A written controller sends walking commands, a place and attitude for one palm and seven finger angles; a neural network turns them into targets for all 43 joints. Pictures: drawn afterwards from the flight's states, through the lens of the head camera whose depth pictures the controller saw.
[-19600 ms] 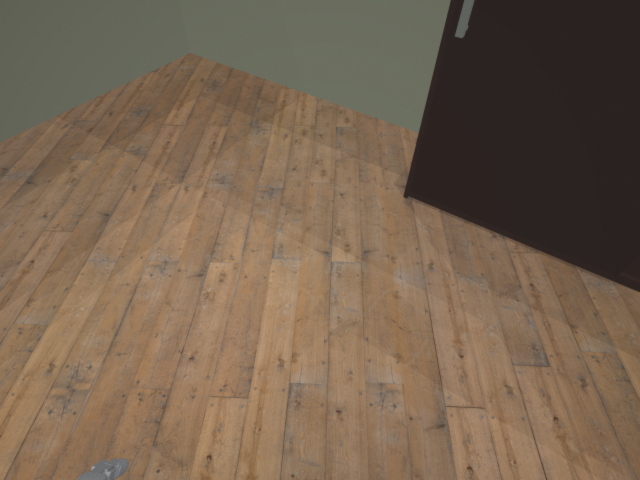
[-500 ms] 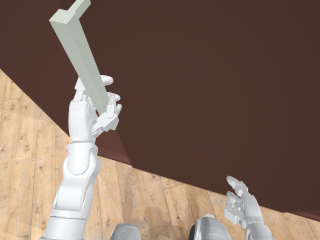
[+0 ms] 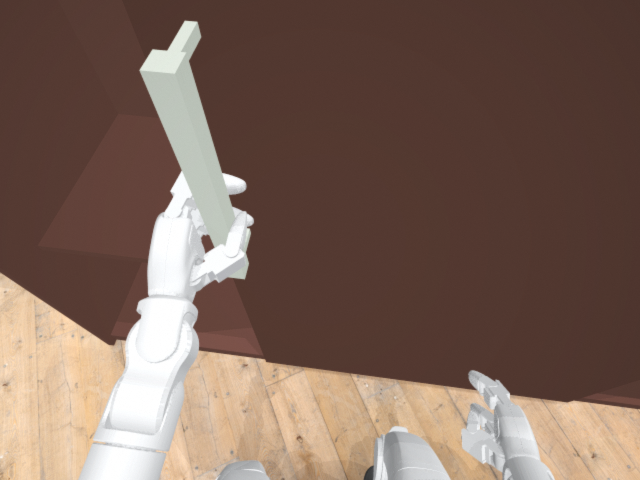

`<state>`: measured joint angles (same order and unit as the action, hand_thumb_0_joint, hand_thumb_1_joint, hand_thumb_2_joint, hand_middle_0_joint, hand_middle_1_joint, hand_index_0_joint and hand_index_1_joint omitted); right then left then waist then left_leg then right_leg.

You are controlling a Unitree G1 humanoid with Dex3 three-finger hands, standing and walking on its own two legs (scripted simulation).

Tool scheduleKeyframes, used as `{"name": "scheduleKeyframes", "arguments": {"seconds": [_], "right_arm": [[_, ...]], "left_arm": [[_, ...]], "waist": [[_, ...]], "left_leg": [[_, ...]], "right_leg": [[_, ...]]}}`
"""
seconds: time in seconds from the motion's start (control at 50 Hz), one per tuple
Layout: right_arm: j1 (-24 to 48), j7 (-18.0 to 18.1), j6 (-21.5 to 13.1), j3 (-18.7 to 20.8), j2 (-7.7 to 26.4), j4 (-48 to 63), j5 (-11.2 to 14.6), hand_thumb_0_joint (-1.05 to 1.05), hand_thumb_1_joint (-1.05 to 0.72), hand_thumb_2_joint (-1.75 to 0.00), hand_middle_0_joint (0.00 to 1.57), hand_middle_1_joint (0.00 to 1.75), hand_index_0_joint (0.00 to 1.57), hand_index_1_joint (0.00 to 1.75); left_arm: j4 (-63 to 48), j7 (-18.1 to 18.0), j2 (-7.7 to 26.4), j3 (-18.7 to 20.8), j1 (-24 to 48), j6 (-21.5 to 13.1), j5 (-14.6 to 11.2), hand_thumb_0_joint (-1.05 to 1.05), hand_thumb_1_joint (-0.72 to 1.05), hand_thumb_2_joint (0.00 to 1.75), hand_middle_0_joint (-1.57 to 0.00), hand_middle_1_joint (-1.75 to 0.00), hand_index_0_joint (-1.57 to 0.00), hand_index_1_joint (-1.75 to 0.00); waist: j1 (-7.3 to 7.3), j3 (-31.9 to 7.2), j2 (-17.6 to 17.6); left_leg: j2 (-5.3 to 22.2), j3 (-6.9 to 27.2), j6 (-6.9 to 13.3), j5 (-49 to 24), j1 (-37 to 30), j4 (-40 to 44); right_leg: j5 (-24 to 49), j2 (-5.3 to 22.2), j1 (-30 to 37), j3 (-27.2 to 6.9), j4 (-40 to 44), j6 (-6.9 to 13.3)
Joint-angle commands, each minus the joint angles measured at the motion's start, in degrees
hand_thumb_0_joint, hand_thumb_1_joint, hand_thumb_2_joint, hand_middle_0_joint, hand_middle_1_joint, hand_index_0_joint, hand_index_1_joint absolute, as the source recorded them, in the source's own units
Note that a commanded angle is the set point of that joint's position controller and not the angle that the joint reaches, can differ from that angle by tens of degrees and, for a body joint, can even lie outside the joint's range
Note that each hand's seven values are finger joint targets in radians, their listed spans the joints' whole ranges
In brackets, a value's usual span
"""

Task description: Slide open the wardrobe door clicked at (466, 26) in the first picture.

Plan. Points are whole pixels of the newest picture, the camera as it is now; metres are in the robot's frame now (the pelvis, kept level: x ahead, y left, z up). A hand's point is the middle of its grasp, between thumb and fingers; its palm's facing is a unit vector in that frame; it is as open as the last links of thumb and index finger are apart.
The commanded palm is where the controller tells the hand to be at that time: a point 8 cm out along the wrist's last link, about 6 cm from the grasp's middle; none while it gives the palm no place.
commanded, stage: step sideways, sliding the door along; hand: left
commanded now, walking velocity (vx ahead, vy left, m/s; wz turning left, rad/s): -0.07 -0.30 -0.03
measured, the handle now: (219, 182) +0.37 +0.16 +0.15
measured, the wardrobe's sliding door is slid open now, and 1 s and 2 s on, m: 0.49 0.59 0.59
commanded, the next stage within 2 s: stop walking and hold the door there in 0.48 s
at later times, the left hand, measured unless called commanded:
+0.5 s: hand (338, 253) +0.33 +0.03 +0.11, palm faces +0.32 -0.95 -0.04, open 6.3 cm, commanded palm +0.29 +0.01 +0.11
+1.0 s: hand (329, 252) +0.33 +0.04 +0.11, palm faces +0.48 -0.84 -0.26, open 6.3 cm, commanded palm +0.29 +0.07 +0.09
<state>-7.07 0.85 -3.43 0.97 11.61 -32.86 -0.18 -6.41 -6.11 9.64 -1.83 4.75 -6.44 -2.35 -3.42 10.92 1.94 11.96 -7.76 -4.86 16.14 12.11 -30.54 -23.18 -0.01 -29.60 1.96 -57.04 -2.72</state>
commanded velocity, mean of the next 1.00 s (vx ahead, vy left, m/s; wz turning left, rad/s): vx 0.04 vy -0.05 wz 0.00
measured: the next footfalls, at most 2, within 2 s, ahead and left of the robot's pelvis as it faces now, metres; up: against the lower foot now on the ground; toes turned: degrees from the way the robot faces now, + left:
right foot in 0.14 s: +0.05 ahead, -0.23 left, +0.00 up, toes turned -6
left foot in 0.40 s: -0.01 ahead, -0.04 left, +0.00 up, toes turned +9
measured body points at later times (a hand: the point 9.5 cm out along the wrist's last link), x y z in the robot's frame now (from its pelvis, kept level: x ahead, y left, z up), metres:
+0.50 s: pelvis -0.05 -0.17 -0.01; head +0.01 -0.15 +0.44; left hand +0.30 +0.08 +0.12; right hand +0.12 -0.41 -0.11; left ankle -0.05 -0.04 -0.74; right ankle -0.03 -0.30 -0.67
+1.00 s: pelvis -0.05 -0.26 -0.02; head -0.03 -0.27 +0.43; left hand +0.30 +0.08 +0.12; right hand +0.09 -0.58 -0.11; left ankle -0.01 -0.16 -0.74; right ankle +0.01 -0.44 -0.74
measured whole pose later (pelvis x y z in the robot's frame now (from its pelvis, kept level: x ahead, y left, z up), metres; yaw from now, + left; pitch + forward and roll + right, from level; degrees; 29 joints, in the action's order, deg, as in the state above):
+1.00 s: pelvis -0.05 -0.26 -0.02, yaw -1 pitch -2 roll -1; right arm -9.1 5.2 -1.5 3.5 21.8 -40.7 2.4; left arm 35.0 -6.1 25.5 23.6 21.9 -8.6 -1.6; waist 1.5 5.0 2.5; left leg 1.4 -4.3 -0.6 18.4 18.0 -37.6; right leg -12.3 7.6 -19.9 3.8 -35.2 -4.5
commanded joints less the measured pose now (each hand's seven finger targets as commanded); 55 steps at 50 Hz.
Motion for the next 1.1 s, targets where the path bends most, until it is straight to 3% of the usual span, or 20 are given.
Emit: {"name": "scheduleKeyframes", "arguments": {"seconds": [0.0,0.1,0.16,0.2,0.32,0.34,0.36,0.38,0.48,0.56,0.58,0.64,0.68,0.7,0.72,0.76,0.92,0.98,1.02,1.08], "right_arm": [[2.59,0.44,-2.1,2.99,8.15,7.79,1.07,0.0,-0.9,-0.9,0.2,0.3,0.2,0.3],[2.27,0.32,-3.23,2.28,5.82,8.07,2.92,0.0,-0.9,-0.9,0.2,0.3,0.2,0.3],[4.78,2.25,-3.1,2.77,5.07,7.36,1.5,0.0,-0.9,-0.9,0.2,0.3,0.2,0.3],[5.08,3.11,-2.83,1.0,2.94,4.83,1.03,0.0,-0.9,-0.9,0.2,0.3,0.2,0.3],[2.97,3.75,-0.26,0.81,5.18,3.74,0.83,0.0,-0.9,-0.9,0.2,0.3,0.2,0.3],[2.1,3.99,-0.53,1.36,6.27,4.2,0.86,0.0,-0.9,-0.9,0.2,0.3,0.2,0.3],[2.69,3.74,-1.16,2.53,9.18,5.34,0.87,0.0,-0.9,-0.9,0.2,0.3,0.2,0.3],[4.53,3.07,-0.66,1.63,8.53,6.82,1.63,0.0,-0.9,-0.9,0.2,0.3,0.2,0.3],[2.5,1.35,-0.48,3.11,9.39,4.05,2.5,0.0,-0.9,-0.9,0.2,0.3,0.2,0.3],[-0.23,0.82,-0.55,3.68,9.36,5.09,2.65,0.0,-0.9,-0.9,0.2,0.3,0.2,0.3],[-3.06,1.96,0.78,4.46,12.97,0.8,2.44,0.0,-0.9,-0.9,0.2,0.3,0.2,0.3],[-1.95,1.21,-0.61,3.01,10.54,3.44,2.91,0.0,-0.9,-0.9,0.2,0.3,0.2,0.3],[-2.15,1.51,-1.38,2.5,9.61,3.01,3.14,0.0,-0.9,-0.9,0.2,0.3,0.2,0.3],[-1.31,2.27,-0.87,1.78,7.39,3.47,2.96,0.0,-0.9,-0.9,0.2,0.3,0.2,0.3],[1.23,3.17,-1.16,1.46,7.75,3.29,2.64,0.0,-0.9,-0.9,0.2,0.3,0.2,0.3],[1.03,4.09,-0.97,2.26,10.08,2.25,3.38,0.0,-0.9,-0.9,0.2,0.3,0.2,0.3],[-0.1,4.37,-0.55,2.76,12.56,-1.73,2.86,0.0,-0.9,-0.9,0.2,0.3,0.2,0.3],[-0.5,4.51,-0.56,3.82,15.74,1.27,3.13,0.0,-0.9,-0.9,0.2,0.3,0.2,0.3],[-2.52,4.39,-0.81,3.23,13.63,0.76,2.83,0.0,-0.9,-0.9,0.2,0.3,0.2,0.3],[-4.38,4.86,-2.38,2.94,13.82,-0.61,2.91,0.0,-0.9,-0.9,0.2,0.3,0.2,0.3]], "left_arm": [[-15.33,2.23,2.18,-2.14,18.84,-4.45,0.75,0.0,0.9,0.9,-0.45,-1.4,-0.45,-1.4],[-14.99,1.58,3.3,-1.72,20.31,-4.97,0.56,0.0,0.9,0.9,-0.45,-1.4,-0.45,-1.4],[-11.35,0.32,9.84,3.32,16.78,-4.22,0.38,0.0,0.9,0.9,-0.45,-1.4,-0.45,-1.4],[-15.36,-0.41,6.11,1.12,21.13,-4.36,0.21,0.0,0.9,0.9,-0.45,-1.4,-0.45,-1.4],[-10.74,0.36,3.42,-0.71,31.63,-5.79,-0.39,0.0,0.9,0.9,-0.45,-1.4,-0.45,-1.4],[-10.65,1.03,1.61,-3.1,34.19,-6.15,-0.79,0.0,0.9,0.9,-0.45,-1.4,-0.45,-1.4],[-10.3,1.71,-0.93,-5.51,35.13,-6.07,-1.66,0.0,0.9,0.9,-0.45,-1.4,-0.45,-1.4],[-7.38,1.72,-3.46,-8.64,36.66,-5.61,-1.41,0.0,0.9,0.9,-0.45,-1.4,-0.45,-1.4],[-7.15,2.59,-3.22,-9.94,46.31,-2.85,-0.4,0.0,0.9,0.9,-0.45,-1.4,-0.45,-1.4],[-3.97,2.51,-1.82,-7.51,44.62,-1.33,-1.33,0.0,0.9,0.9,-0.45,-1.4,-0.45,-1.4],[18.24,-1.14,31.88,26.53,29.57,-0.62,0.65,0.0,0.9,0.9,-0.45,-1.4,-0.45,-1.4],[12.6,0.64,23.44,18.04,32.89,-3.23,0.26,0.0,0.9,0.9,-0.45,-1.4,-0.45,-1.4],[17.26,-0.06,29.38,22.19,28.92,-3.92,1.53,0.0,0.9,0.9,-0.45,-1.4,-0.45,-1.4],[20.13,-0.85,35.3,27.07,26.51,-4.37,2.04,0.0,0.9,0.9,-0.45,-1.4,-0.45,-1.4],[23.45,-1.03,39.95,32.4,25.65,-4.09,1.82,0.0,0.9,0.9,-0.45,-1.4,-0.45,-1.4],[22.41,-1.33,38.07,32.08,27.84,-3.4,0.41,0.0,0.9,0.9,-0.45,-1.4,-0.45,-1.4],[30.61,-1.87,35.57,29.94,34.21,-5.79,1.28,0.0,0.9,0.9,-0.45,-1.4,-0.45,-1.4],[24.41,-1.45,30.73,23.89,37.19,-7.62,0.86,0.0,0.9,0.9,-0.45,-1.4,-0.45,-1.4],[30.67,-2.17,31.64,25.28,33.2,-6.55,1.71,0.0,0.9,0.9,-0.45,-1.4,-0.45,-1.4],[32.15,-2.15,35.71,27.48,34.77,-5.42,1.55,0.0,0.9,0.9,-0.45,-1.4,-0.45,-1.4]], "waist": [[4.45,-20.44,13.86],[4.02,-23.41,10.58],[-0.1,-28.76,-26.43],[1.56,-28.8,-17.09],[4.45,-30.44,-10.36],[6.01,-29.72,-3.65],[5.09,-28.3,14.48],[4.06,-27.25,13.79],[4.08,-22.35,10.42],[4.89,-25.16,16.23],[3.12,-25.81,18.12],[3.73,-24.57,20.78],[3.86,-25.5,8.6],[3.58,-26.6,-5.62],[2.44,-25.19,-6.8],[1.73,-29.52,-23.35],[4.57,-24.54,-10.05],[3.58,-19.17,17.97],[4.19,-18.8,15.55],[3.43,-19.87,11.98]], "left_leg": [[13.03,2.28,9.51,-36.71,-9.19,8.54],[4.45,-0.93,8.47,-25.68,-8.25,-4.98],[-8.67,3.64,2.83,23.73,11.64,-35.58],[-7.71,7.22,2.95,22.13,17.62,-37.45],[-7.07,1.23,4.3,2.62,-3.76,-0.23],[-0.96,6.89,6.34,-5.65,-16.59,8.15],[19.14,30.32,14.27,-21.69,-26.97,11.96],[25.74,39.13,19.33,-28.11,-26.16,12.59],[14.0,12.19,13.95,-28.69,-18.01,7.83],[9.38,4.39,11.6,-37.32,-18.8,6.06],[7.44,0.27,10.52,-39.1,-17.16,5.7],[3.33,-3.11,6.36,-29.87,-11.97,-2.45],[-2.33,-2.69,4.2,-16.09,-2.68,-11.58],[-6.83,-2.61,2.76,6.85,12.25,-20.33],[-8.39,2.21,2.79,18.0,16.57,-26.4],[-8.42,9.62,2.9,18.92,18.81,-35.86],[-8.41,7.64,3.51,2.84,-1.22,-4.48],[6.13,20.03,10.35,-9.01,-1.39,13.19],[7.81,23.67,13.84,-6.34,4.48,16.45],[3.11,13.24,13.18,-20.15,-2.67,10.16]], "right_leg": [[2.59,0.63,7.94,1.92,10.79,-0.62],[17.31,-1.45,21.01,5.55,34.56,-0.28],[50.59,16.66,26.33,-14.75,34.45,9.79],[53.68,17.37,33.44,-13.03,28.88,14.66],[33.16,11.1,20.88,-7.03,25.59,10.66],[22.34,8.92,8.43,-5.49,18.87,7.67],[-2.08,1.3,-9.9,-0.52,6.07,1.86],[-7.65,1.23,-10.97,-5.96,-5.16,1.87],[4.5,4.84,-10.57,-3.0,-10.2,0.78],[4.62,2.75,-0.95,3.39,3.38,-0.04],[4.37,0.95,0.61,6.06,5.2,-0.73],[12.45,-2.37,14.34,9.78,26.81,-0.12],[29.78,2.88,27.76,3.54,35.12,1.5],[53.41,14.43,38.63,-8.28,31.31,5.83],[64.78,19.74,36.25,-13.27,31.03,8.02],[62.43,22.03,37.34,-16.81,28.58,9.47],[26.12,19.37,15.45,-7.18,31.31,6.95],[-3.95,3.36,7.06,3.41,15.43,1.45],[-6.89,1.82,7.2,-0.54,-0.52,2.4],[-2.55,2.17,8.39,1.77,9.22,0.92]]}}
